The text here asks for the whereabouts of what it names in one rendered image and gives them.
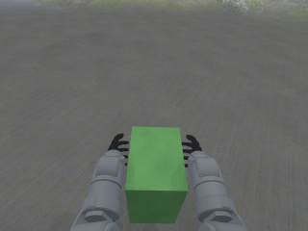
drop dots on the robot right forearm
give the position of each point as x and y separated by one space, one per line
212 201

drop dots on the robot right upper arm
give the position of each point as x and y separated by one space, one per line
219 226

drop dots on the carton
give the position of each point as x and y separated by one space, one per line
156 181

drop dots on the robot right hand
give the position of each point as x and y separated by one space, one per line
194 144

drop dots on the robot left hand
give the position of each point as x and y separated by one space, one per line
116 143

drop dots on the robot left forearm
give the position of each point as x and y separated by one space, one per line
102 202

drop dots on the robot left upper arm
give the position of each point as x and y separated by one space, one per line
104 225

